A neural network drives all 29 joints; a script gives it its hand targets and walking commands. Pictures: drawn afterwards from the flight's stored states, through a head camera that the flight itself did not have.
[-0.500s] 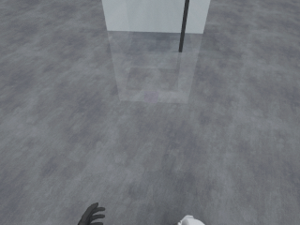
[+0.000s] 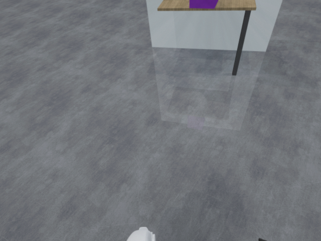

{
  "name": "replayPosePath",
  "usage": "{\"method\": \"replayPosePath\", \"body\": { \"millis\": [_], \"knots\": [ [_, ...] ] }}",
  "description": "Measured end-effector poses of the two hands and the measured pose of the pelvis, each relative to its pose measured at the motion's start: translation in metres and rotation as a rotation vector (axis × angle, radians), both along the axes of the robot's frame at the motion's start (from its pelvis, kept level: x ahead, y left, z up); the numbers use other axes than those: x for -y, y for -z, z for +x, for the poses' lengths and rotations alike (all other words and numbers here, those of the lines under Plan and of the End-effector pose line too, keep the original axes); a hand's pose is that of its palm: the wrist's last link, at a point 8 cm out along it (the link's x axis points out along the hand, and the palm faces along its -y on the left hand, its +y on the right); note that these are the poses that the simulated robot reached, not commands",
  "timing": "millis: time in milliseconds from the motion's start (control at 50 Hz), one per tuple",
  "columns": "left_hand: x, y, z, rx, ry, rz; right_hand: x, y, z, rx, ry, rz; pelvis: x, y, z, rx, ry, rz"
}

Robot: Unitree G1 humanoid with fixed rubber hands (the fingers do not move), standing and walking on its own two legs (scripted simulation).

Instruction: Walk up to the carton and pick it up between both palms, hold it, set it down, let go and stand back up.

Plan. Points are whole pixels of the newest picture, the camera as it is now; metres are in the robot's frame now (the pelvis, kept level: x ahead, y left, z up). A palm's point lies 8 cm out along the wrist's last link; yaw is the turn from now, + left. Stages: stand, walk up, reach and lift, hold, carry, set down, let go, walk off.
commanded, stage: walk up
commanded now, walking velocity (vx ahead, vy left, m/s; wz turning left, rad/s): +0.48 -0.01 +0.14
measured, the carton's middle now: out of the picture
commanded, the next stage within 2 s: none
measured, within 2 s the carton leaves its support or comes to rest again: neither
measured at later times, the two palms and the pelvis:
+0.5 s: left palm (96, 169) +0.38 +0.31 -0.13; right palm (253, 230) +0.21 -0.18 -0.11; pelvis +0.29 +0.07 +0.00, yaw +2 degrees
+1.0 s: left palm (110, 142) +0.49 +0.28 -0.12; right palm (232, 102) +0.72 -0.21 -0.12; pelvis +0.60 +0.05 +0.00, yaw +2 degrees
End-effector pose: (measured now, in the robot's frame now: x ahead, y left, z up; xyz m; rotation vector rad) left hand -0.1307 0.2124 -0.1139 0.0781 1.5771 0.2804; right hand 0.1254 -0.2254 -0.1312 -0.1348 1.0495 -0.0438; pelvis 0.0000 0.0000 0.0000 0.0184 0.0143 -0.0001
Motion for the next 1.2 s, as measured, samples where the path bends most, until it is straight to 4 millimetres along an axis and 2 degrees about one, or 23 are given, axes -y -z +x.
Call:
{"method": "replayPosePath", "body": {
  "millis": [60,120,180,220,240,280,340,380,420,480,540,640,700,740,780,820,860,920,960,1020,1060,1100,1200],
  "knots": [
    [0.004,0.009,0.036,0.012,-0.021,-0.018,-0.02,0.006,0.041,-0.001,-0.03,0.015,-0.007,0.006,0.033,-0.015,-0.008,-0.016],
    [0.0,0.02,0.071,-0.005,-0.034,-0.028,-0.039,0.012,0.093,0.024,-0.06,0.015,-0.018,0.015,0.068,-0.026,-0.013,-0.026],
    [-0.015,0.034,0.105,-0.045,-0.036,-0.037,-0.054,0.015,0.144,0.058,-0.076,-0.004,-0.03,0.025,0.107,-0.029,-0.024,-0.002],
    [-0.029,0.038,0.138,-0.049,-0.027,-0.037,-0.058,0.012,0.165,0.063,-0.069,-0.03,-0.039,0.024,0.132,-0.019,-0.028,0.026],
    [-0.037,0.037,0.159,-0.032,-0.024,-0.036,-0.055,0.01,0.17,0.061,-0.047,-0.047,-0.045,0.023,0.143,-0.015,-0.027,0.011],
    [-0.057,0.032,0.209,0.029,-0.003,-0.024,-0.043,0.005,0.163,0.017,0.027,-0.083,-0.056,0.014,0.167,0.001,-0.035,-0.033],
    [-0.092,0.022,0.305,0.192,0.06,0.021,-0.029,-0.006,0.131,-0.114,0.099,-0.142,-0.064,0.0,0.204,0.017,-0.041,-0.074],
    [-0.107,0.019,0.373,0.314,0.103,0.041,-0.027,-0.012,0.109,-0.214,0.128,-0.163,-0.066,-0.004,0.225,0.022,-0.046,-0.082],
    [-0.112,0.017,0.431,0.409,0.131,0.039,-0.031,-0.017,0.092,-0.305,0.147,-0.168,-0.066,-0.005,0.244,0.027,-0.048,-0.077],
    [-0.103,0.019,0.495,0.476,0.154,-0.004,-0.042,-0.021,0.085,-0.394,0.17,-0.154,-0.065,-0.004,0.276,0.021,-0.039,-0.067],
    [-0.086,0.025,0.541,0.481,0.184,-0.056,-0.054,-0.016,0.098,-0.433,0.19,-0.124,-0.065,0.0,0.311,0.008,-0.029,-0.06],
    [-0.062,0.036,0.622,0.476,0.249,-0.085,-0.072,0.001,0.141,-0.48,0.226,-0.063,-0.059,0.013,0.372,-0.018,-0.025,-0.03],
    [-0.053,0.043,0.68,0.505,0.282,-0.065,-0.071,0.016,0.171,-0.533,0.236,-0.046,-0.051,0.026,0.414,-0.028,-0.035,-0.024],
    [-0.049,0.042,0.711,0.516,0.288,-0.046,-0.064,0.024,0.197,-0.568,0.23,-0.05,-0.048,0.03,0.44,-0.022,-0.029,-0.069],
    [-0.054,0.037,0.726,0.52,0.258,-0.013,-0.054,0.024,0.237,-0.559,0.213,-0.051,-0.042,0.027,0.465,-0.018,-0.042,-0.065],
    [-0.066,0.032,0.719,0.481,0.176,0.026,-0.041,0.016,0.291,-0.495,0.183,-0.058,-0.035,0.018,0.491,-0.009,-0.048,-0.019],
    [-0.075,0.025,0.697,0.402,0.11,0.059,-0.024,0.007,0.357,-0.391,0.139,-0.085,-0.032,0.006,0.518,0.001,-0.053,0.009],
    [-0.079,0.016,0.656,0.242,0.046,0.077,-0.006,-0.004,0.469,-0.189,0.072,-0.12,-0.035,-0.003,0.553,0.014,-0.041,0.024],
    [-0.075,0.011,0.632,0.129,0.022,0.066,-0.007,-0.008,0.537,-0.068,0.042,-0.119,-0.041,-0.004,0.574,0.023,-0.036,0.018],
    [-0.069,0.005,0.618,0.011,-0.008,0.041,-0.027,-0.011,0.611,0.027,0.011,-0.082,-0.05,-0.002,0.607,0.023,-0.042,0.002],
    [-0.066,0.005,0.625,-0.029,-0.025,0.018,-0.046,-0.009,0.647,0.045,-0.014,-0.051,-0.055,0.0,0.63,0.015,-0.049,-0.006],
    [-0.065,0.01,0.642,-0.044,-0.039,-0.005,-0.066,-0.006,0.677,0.044,-0.043,-0.028,-0.062,0.004,0.654,0.004,-0.057,-0.018],
    [-0.08,0.033,0.71,-0.052,-0.072,-0.04,-0.11,0.01,0.757,0.05,-0.1,-0.029,-0.091,0.022,0.72,-0.023,-0.052,-0.046]
  ]
}}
